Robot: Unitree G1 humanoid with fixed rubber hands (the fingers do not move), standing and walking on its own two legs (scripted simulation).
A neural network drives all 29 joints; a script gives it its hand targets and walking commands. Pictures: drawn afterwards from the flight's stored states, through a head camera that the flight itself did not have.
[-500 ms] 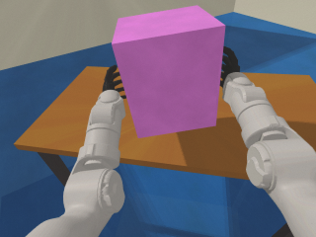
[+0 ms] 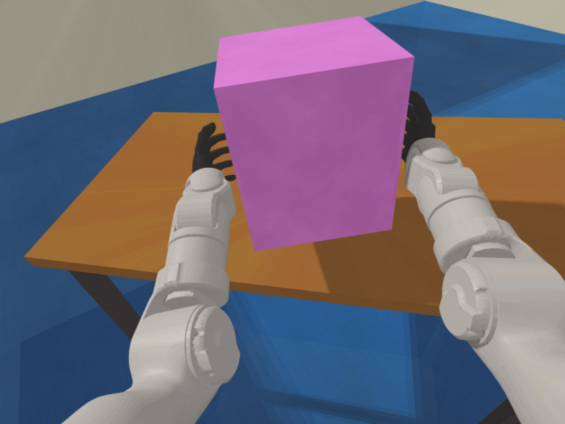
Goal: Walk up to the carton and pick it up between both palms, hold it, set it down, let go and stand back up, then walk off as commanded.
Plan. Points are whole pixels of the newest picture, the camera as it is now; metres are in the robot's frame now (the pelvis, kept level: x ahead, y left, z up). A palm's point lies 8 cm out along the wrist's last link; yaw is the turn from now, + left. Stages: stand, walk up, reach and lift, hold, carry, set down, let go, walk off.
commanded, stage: set down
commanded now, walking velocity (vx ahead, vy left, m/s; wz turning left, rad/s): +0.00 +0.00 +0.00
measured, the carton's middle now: (306, 135) +0.49 -0.03 +0.20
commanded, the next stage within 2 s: none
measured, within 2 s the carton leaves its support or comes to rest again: rests again in 1.70 s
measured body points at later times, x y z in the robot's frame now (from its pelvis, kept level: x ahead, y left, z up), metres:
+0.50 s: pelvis +0.01 +0.00 +0.00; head +0.02 +0.00 +0.45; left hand +0.45 +0.12 +0.15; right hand +0.46 -0.18 +0.16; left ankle -0.03 +0.15 -0.75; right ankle +0.01 -0.07 -0.75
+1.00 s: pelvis +0.01 +0.00 +0.00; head +0.06 -0.02 +0.44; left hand +0.46 +0.11 +0.11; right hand +0.48 -0.19 +0.12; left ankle -0.03 +0.15 -0.75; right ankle +0.01 -0.07 -0.75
